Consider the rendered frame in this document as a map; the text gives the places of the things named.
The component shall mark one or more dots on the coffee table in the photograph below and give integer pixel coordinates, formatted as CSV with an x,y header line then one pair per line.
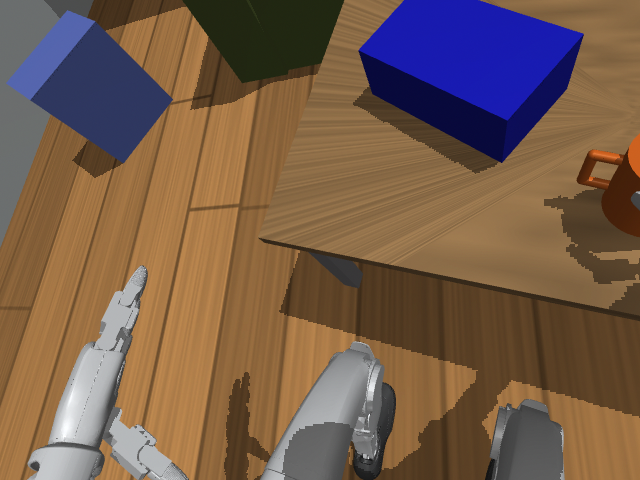
x,y
365,181

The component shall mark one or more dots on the left robot hand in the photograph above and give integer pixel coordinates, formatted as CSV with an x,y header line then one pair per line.
x,y
86,413

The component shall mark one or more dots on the left robot arm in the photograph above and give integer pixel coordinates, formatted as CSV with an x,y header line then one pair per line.
x,y
66,461

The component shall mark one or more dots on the sofa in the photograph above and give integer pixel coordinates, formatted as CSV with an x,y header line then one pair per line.
x,y
261,39

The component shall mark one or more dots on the left robot foot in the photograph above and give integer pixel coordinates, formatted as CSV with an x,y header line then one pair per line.
x,y
369,469

